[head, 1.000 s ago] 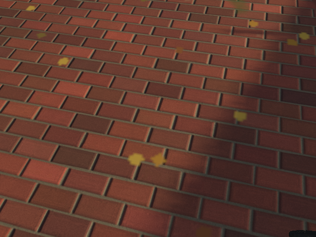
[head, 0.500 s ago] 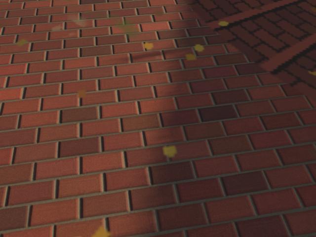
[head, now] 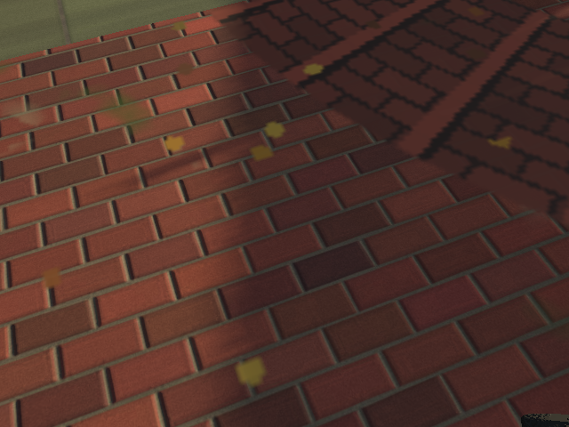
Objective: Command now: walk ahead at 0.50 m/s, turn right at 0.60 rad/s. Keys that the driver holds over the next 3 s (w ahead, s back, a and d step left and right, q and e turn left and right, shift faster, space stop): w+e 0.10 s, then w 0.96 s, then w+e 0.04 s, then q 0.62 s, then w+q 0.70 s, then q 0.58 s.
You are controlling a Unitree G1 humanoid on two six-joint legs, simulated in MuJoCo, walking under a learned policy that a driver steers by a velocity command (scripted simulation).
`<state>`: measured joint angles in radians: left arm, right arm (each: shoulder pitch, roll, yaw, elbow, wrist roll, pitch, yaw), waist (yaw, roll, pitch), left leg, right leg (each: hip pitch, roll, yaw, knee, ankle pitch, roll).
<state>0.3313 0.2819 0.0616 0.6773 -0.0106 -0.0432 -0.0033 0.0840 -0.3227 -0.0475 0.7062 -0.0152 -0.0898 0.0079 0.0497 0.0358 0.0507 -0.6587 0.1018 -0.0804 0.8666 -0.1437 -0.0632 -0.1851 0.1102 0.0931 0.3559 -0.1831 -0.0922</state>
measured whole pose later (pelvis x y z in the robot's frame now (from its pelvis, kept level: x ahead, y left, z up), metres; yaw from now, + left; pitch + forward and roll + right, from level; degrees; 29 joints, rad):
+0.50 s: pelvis +0.28 +0.05 +0.00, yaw -9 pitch +1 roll +1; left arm 0.17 0.29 0.05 0.68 0.00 -0.06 0.00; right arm 0.37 -0.27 -0.05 0.83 0.01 -0.08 0.02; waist -0.07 -0.04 0.03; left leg -0.12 -0.05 0.02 0.28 -0.19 0.04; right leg -0.61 -0.08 0.05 0.85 -0.19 0.00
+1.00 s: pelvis +0.54 -0.06 +0.00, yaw -10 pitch +1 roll -1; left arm 0.35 0.27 0.05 0.82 0.00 -0.08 -0.02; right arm 0.15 -0.32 -0.04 0.76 0.00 -0.06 0.01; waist 0.06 0.05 0.02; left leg -0.66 0.12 -0.04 0.87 -0.12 -0.02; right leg -0.11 0.07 -0.03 0.26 -0.17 -0.06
